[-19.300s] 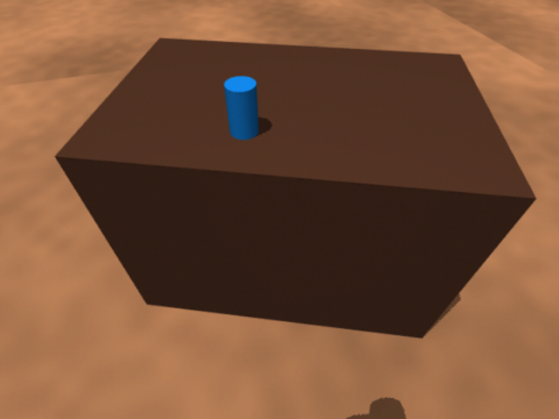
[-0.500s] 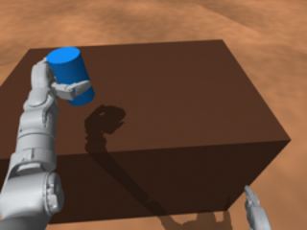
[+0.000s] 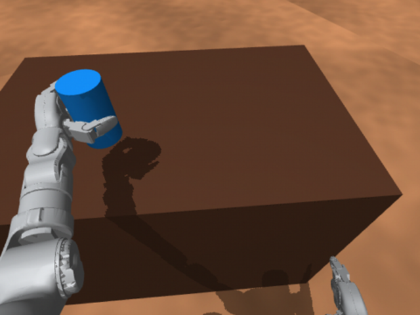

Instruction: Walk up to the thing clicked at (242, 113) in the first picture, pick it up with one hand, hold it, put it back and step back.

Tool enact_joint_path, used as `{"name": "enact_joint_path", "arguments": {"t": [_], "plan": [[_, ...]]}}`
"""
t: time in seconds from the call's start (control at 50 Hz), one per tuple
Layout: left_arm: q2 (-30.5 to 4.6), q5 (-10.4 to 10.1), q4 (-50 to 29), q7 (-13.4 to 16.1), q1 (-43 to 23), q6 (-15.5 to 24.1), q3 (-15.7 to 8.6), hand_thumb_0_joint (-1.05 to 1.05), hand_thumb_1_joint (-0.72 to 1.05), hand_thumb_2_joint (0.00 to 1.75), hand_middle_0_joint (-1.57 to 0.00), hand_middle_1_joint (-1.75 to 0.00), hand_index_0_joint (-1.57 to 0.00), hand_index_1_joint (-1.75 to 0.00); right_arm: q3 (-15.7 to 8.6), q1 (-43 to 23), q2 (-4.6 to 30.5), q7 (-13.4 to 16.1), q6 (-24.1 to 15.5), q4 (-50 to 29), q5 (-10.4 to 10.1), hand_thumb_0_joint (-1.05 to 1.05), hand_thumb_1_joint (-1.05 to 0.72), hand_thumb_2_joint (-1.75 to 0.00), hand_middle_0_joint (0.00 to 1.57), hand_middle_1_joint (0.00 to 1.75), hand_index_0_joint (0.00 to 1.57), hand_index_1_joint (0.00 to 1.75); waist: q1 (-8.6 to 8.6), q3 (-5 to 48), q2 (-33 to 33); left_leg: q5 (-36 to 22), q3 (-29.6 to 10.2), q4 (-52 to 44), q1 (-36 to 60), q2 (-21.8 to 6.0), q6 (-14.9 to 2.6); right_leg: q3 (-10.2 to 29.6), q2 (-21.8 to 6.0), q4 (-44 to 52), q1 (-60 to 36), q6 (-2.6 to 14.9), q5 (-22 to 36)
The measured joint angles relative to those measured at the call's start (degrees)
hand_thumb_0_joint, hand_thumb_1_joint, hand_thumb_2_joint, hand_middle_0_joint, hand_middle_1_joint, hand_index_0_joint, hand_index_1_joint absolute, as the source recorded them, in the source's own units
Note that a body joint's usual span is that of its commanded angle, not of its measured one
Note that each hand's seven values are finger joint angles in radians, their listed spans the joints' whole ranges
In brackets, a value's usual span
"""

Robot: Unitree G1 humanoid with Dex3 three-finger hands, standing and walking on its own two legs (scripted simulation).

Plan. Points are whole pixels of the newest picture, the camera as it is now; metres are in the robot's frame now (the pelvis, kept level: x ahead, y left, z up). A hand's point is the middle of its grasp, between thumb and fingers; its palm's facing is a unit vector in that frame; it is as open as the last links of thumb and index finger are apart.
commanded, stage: crouch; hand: left
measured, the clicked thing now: (92, 111) +0.45 +0.20 +0.17
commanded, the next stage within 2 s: lower in 0.06 s
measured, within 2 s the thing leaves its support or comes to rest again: rests again in 1.50 s
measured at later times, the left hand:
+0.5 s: hand (96, 125) +0.47 +0.21 +0.12, palm faces +0.21 -0.98 +0.00, open 10.5 cm
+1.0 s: hand (101, 133) +0.49 +0.22 +0.08, palm faces +0.21 -0.98 +0.00, open 10.5 cm
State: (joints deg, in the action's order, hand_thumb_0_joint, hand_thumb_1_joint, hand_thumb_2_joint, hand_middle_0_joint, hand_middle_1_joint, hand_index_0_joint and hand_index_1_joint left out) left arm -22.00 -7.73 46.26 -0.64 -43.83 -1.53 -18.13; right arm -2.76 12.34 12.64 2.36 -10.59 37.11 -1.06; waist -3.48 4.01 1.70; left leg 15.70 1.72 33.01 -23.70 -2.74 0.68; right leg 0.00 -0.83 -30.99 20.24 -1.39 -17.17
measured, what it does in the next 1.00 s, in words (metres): stands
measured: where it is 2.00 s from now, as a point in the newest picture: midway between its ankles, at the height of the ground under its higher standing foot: outside the picture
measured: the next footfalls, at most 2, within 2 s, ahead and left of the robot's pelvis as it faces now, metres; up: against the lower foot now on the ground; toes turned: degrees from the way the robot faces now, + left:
none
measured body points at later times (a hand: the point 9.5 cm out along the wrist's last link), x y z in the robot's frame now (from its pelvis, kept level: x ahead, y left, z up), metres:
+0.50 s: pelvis +0.00 +0.00 -0.01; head +0.05 +0.01 +0.43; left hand +0.46 +0.26 +0.12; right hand +0.15 -0.26 -0.09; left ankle +0.01 +0.13 -0.73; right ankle -0.02 -0.14 -0.73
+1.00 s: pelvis -0.01 +0.01 -0.03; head +0.07 +0.03 +0.41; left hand +0.47 +0.27 +0.08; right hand +0.14 -0.25 -0.10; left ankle +0.01 +0.13 -0.73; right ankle -0.02 -0.14 -0.73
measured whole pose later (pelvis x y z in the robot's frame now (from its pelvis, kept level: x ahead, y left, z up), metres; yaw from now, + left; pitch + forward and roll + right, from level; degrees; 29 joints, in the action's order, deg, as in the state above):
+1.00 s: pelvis -0.01 +0.01 -0.03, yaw -1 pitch +15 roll -2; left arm -25.3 -5.6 57.5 -1.4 -47.4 11.3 -20.8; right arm -1.8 15.6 12.1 0.6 -3.1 22.0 0.9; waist -7.1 6.5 0.8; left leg 22.3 1.3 49.7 -42.8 -3.7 -0.2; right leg 0.3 -0.1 -45.9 38.6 -2.1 -22.7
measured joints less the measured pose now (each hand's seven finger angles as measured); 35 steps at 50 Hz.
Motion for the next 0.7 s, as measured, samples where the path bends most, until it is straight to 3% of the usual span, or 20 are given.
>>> {"name": "enact_joint_path", "arguments": {"t": [0.3,0.7], "plan": [[-1.48,0.19,5.95,-1.18,-2.33,3.95,-0.78,-0.01,-0.55,1.07,-0.75,-1.09,-0.77,-1.1,-0.2,-0.36,0.53,-0.15,2.51,-2.41,-0.03,-0.01,0.51,-0.07,0.06,0.06,0.05,0.05,-1.22,0.81,-0.59,0.84,-0.35,2.11,-3.46,-0.03,-0.05,-0.27,0.01,-2.09,3.33,-0.01,-0.94],[-3.22,1.45,10.91,-1.22,-3.27,10.96,-2.33,-0.01,-0.55,1.07,-0.75,-1.09,-0.77,-1.1,0.25,0.98,-0.06,-1.02,5.53,-9.39,1.45,-0.01,0.49,-0.07,0.06,0.06,0.05,0.05,-3.27,1.86,-0.94,4.56,-0.4,11.85,-13.75,-0.82,-0.43,0.11,0.66,-10.76,13.27,-0.31,-3.91]]}}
